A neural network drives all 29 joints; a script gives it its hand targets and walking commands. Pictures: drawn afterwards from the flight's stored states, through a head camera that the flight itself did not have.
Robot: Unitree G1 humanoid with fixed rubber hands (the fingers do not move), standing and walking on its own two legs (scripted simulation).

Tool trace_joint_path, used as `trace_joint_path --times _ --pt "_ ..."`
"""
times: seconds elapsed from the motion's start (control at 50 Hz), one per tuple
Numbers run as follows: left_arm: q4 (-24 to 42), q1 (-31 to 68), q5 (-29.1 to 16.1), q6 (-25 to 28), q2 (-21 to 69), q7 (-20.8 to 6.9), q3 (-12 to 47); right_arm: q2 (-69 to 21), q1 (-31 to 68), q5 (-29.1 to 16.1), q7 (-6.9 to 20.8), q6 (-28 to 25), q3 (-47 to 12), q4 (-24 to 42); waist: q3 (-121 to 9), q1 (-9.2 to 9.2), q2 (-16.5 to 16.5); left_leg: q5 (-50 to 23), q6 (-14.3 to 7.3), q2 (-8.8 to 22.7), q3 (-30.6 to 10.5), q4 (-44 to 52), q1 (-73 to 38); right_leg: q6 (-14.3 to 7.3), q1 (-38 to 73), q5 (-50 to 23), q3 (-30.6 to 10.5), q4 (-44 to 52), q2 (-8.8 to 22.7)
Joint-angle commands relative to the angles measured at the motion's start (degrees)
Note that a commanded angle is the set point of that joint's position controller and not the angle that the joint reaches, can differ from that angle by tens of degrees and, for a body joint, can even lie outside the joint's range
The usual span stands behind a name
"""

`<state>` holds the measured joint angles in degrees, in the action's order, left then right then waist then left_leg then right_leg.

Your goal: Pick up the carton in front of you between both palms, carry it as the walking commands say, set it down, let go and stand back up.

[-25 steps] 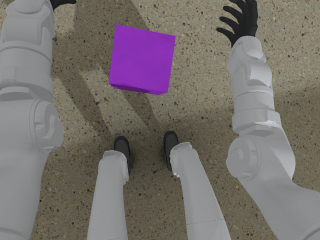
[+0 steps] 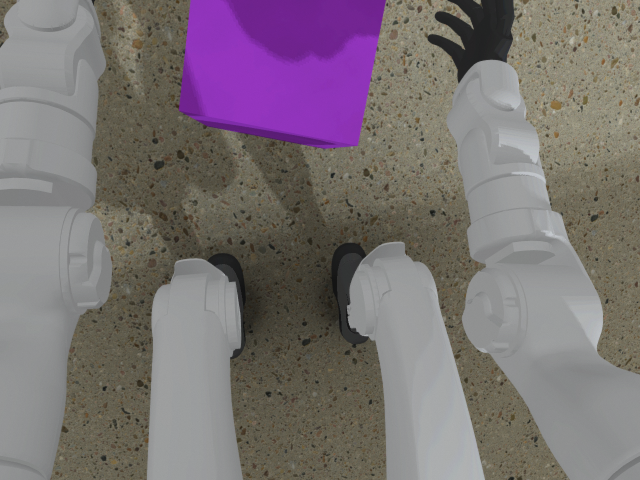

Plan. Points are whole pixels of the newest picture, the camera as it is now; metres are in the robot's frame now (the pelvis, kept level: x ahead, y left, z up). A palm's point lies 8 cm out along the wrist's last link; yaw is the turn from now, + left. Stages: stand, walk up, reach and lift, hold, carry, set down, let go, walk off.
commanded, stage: reach and lift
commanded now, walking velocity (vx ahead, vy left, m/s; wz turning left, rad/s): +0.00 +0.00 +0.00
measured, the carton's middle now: (280, 63) +0.54 +0.02 -0.36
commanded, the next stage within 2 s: none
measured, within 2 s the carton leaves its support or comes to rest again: leaves its support in 1.18 s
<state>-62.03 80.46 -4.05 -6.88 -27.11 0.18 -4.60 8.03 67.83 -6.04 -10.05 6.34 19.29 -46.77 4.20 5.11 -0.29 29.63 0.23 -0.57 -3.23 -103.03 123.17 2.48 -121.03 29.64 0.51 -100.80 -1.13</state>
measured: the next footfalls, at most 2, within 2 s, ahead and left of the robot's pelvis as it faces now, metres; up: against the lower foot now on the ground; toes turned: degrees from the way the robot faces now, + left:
none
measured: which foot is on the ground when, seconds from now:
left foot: down 0.00-1.00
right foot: down 0.00-1.00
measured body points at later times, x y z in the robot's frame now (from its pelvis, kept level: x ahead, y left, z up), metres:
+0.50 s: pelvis -0.02 +0.00 -0.11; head +0.37 +0.03 +0.10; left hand +0.58 +0.19 -0.31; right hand +0.53 -0.18 -0.30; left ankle +0.09 +0.12 -0.45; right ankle +0.10 -0.13 -0.45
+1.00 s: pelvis -0.03 +0.00 -0.11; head +0.36 +0.04 +0.12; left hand +0.58 +0.16 -0.29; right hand +0.53 -0.14 -0.28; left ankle +0.09 +0.12 -0.45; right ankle +0.10 -0.13 -0.45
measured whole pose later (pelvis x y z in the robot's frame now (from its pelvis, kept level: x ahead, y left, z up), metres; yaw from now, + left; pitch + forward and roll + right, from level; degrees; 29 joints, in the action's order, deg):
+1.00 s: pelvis -0.03 +0.00 -0.11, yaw -1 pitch +35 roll -5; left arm -76.7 100.1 -7.6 -6.9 -26.4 1.4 5.5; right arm 8.8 88.6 -5.4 -10.5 5.9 20.6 -62.5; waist 25.6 4.1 -2.4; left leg 32.0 -0.4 -0.5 -3.6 -126.4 129.8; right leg 3.8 -127.0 31.9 0.6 -123.4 -2.3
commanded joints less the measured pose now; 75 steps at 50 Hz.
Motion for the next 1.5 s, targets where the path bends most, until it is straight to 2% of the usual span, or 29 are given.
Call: trace_joint_path --times 0.0,0.1,0.16,0.28,0.36,0.4,0.46,0.52,0.64,0.78,0.84,0.88,0.9,0.94,0.96,1.0,1.06,1.1,1.16,1.24,1.3,1.34,1.38,1.42,1.48 --pt "6.46 24.24 -3.9 0.32 -9.12 0.37 3.28 8.37 16.1 -3.92 -1.47 0.23 -2.72 6.49 -73.51 1.87 10.75 -21.6 0.78 -1.57 3.45 0.66 -44.27 2.29 32.15 -21.94 4.92 1.25 -2.49" --pt "-1.04 29.55 -5.74 -1.0 -10.37 0.01 5.99 9.44 22.81 -5.03 -1.67 1.7 -3.46 1.12 -63.98 1.89 9.85 -9.55 0.4 -0.06 3.31 -2.37 -36.45 1.97 28.45 -12.5 5.11 -2.98 -1.26" --pt "-5.5 31.07 -5.93 -0.54 -10.43 -0.39 6.52 9.72 25.97 -4.0 -1.05 1.2 -2.88 -3.11 -57.43 1.94 8.26 -6.65 0.08 0.55 2.39 -4.48 -32.15 1.99 26.13 -10.03 5.0 -5.7 -0.81" --pt "-9.03 33.96 -6.68 1.46 -11.23 -0.45 8.11 10.76 29.88 -2.85 -0.22 -1.13 -2.32 -8.47 -51.26 1.94 6.83 -9.25 0.05 1.08 0.84 -9.73 -29.34 1.91 24.2 -12.19 4.34 -11.38 -0.58" --pt "-6.46 37.41 -8.76 2.7 -11.68 0.44 10.92 12.52 32.06 -4.54 -0.49 -2.82 -3.26 -8.57 -56.36 2.57 8.1 -15.52 0.14 1.27 0.44 -13.24 -34.97 1.83 25.35 -17.07 4.45 -14.59 -0.46" --pt "-3.75 38.86 -9.6 2.93 -11.29 0.82 11.94 13.09 32.55 -5.38 -0.69 -3.49 -3.62 -7.37 -56.96 3.12 8.67 -16.31 0.39 0.95 0.51 -13.98 -35.77 1.62 24.63 -18.07 4.71 -15.23 -0.53" --pt "-2.2 37.94 -9.94 3.07 -9.45 1.08 12.96 11.21 29.92 -7.12 -0.43 -3.92 -5.14 -9.55 -58.23 2.79 9.67 -21.85 0.34 0.69 0.57 -15.5 -39.24 1.69 24.24 -22.15 4.9 -16.38 -1.07" --pt "-2.81 34.55 -9.26 2.81 -8.79 1.54 11.9 11.06 28.09 -7.35 -0.52 -3.99 -5.52 -8.93 -59.82 1.92 9.8 -23.94 0.42 0.42 0.87 -15.99 -41.17 1.97 23.84 -22.58 5.16 -16.48 -1.58" --pt "-7.67 29.22 -7.06 2.63 -6.57 1.32 9.72 9.82 25.75 -4.42 -0.43 -3.99 -3.83 -9.96 -49.34 1.78 7.08 -17.1 0.47 -0.03 0.8 -14.7 -30.74 2.01 22.12 -18.59 4.5 -15.55 -2.01" --pt "-6.16 33.91 -8.26 3.15 -3.46 0.9 12.07 6.11 30.12 -5.38 0.0 -3.97 -5.7 -9.46 -48.23 1.37 6.89 -13.11 0.05 -0.09 0.98 -13.4 -28.98 1.44 24.18 -16.79 3.95 -14.96 -2.22" --pt "-6.27 36.47 -8.04 3.02 0.54 0.62 13.03 1.95 32.41 -5.21 0.41 -3.69 -6.24 -9.8 -47.83 0.87 7.1 -11.63 -0.09 -0.46 1.11 -12.95 -29.34 1.25 25.56 -15.92 4.08 -14.97 -3.01" --pt "-6.95 37.01 -6.86 2.55 5.9 -0.27 12.86 -1.88 32.83 -2.65 0.94 -3.29 -4.7 -10.62 -46.27 1.74 7.34 -10.6 0.03 -1.05 1.12 -12.89 -29.11 1.2 26.16 -15.13 4.37 -14.76 -3.66" --pt "-6.61 38.41 -6.25 2.01 12.75 -1.84 13.39 -8.0 34.41 -1.16 2.26 -2.82 -4.71 -10.29 -44.76 2.33 7.63 -10.23 -0.1 -1.65 0.86 -13.12 -28.96 1.03 25.82 -14.43 4.42 -14.75 -4.12" --pt "-5.68 42.06 -4.87 0.68 32.79 -6.62 14.67 -26.98 42.0 0.51 7.12 -1.05 -7.24 -8.89 -43.44 1.81 8.01 -11.27 -0.48 -2.84 1.08 -13.88 -28.35 0.39 23.74 -14.17 4.58 -15.14 -5.27" --pt "-5.35 41.19 -3.62 -0.35 39.84 -9.0 14.0 -33.55 43.97 1.42 9.7 0.17 -7.58 -8.17 -42.26 1.42 8.38 -11.36 -0.46 -3.35 1.69 -14.34 -27.46 0.1 22.48 -13.5 4.78 -15.74 -5.77" --pt "-4.04 37.8 -1.99 -1.89 48.89 -12.3 11.92 -40.75 45.6 2.4 13.57 2.1 -7.46 -6.23 -40.77 0.42 8.59 -11.47 -0.75 -3.97 2.74 -14.48 -25.47 -0.22 20.46 -12.61 5.24 -16.62 -6.33" --pt "-0.95 34.39 -1.19 -3.16 56.4 -14.7 10.04 -47.08 45.57 2.92 16.7 4.07 -7.89 -4.23 -41.23 -0.51 6.5 -12.48 -1.38 -4.29 3.25 -14.27 -22.15 -0.38 20.14 -13.79 5.63 -17.3 -6.44" --pt "1.65 33.86 -1.59 -3.52 59.23 -15.13 10.11 -50.52 45.4 1.78 17.5 4.69 -9.5 -2.53 -45.39 -0.57 5.49 -15.25 -1.71 -4.48 3.38 -14.58 -24.0 -0.34 20.15 -16.11 6.03 -17.83 -6.6" --pt "7.6 35.59 -3.24 -3.69 63.15 -14.66 12.75 -54.63 45.4 -1.33 18.03 5.3 -12.81 0.13 -55.17 -0.69 6.18 -22.33 -1.49 -4.69 3.94 -15.33 -30.65 -0.12 21.06 -21.64 6.37 -18.27 -6.89" --pt "20.0 38.44 -5.73 -4.61 68.36 -12.85 17.64 -59.03 46.57 -5.37 17.62 6.7 -19.01 7.25 -76.01 -1.3 9.24 -33.65 -0.64 -4.92 4.38 -15.44 -46.33 0.64 21.82 -27.29 7.19 -17.42 -7.22" --pt "26.54 37.69 -5.3 -6.83 72.54 -11.35 18.98 -60.14 48.33 -5.92 17.81 8.68 -22.97 13.62 -88.9 -2.04 11.29 -39.1 0.19 -5.59 4.77 -14.04 -56.16 0.82 20.74 -27.75 7.47 -15.27 -7.77" --pt "27.27 34.58 -4.46 -8.56 75.47 -10.17 19.62 -60.75 49.19 -5.3 17.68 9.68 -25.64 17.5 -91.48 -2.54 10.91 -37.4 0.72 -6.3 5.43 -11.82 -56.56 1.01 21.48 -26.07 7.5 -13.3 -8.19" --pt "25.07 31.11 -3.1 -10.19 77.56 -10.06 18.71 -60.79 48.82 -3.76 17.69 10.68 -25.95 18.98 -87.22 -2.08 9.72 -30.69 0.99 -6.94 6.27 -8.85 -51.39 0.91 22.94 -22.13 7.34 -10.68 -8.35" --pt "20.2 28.29 -0.77 -11.41 78.92 -10.74 15.74 -61.17 46.7 -0.5 17.67 11.82 -23.64 16.12 -78.32 -1.04 8.35 -20.54 1.12 -7.63 7.13 -5.44 -41.96 0.5 23.78 -15.96 7.11 -7.45 -8.31" --pt "11.64 25.33 4.45 -12.73 78.99 -12.32 8.42 -60.96 41.85 6.32 17.94 13.62 -16.48 8.94 -63.94 0.79 7.84 -6.95 0.72 -7.95 7.01 -0.35 -30.79 -0.49 21.24 -6.56 6.68 -2.56 -8.12"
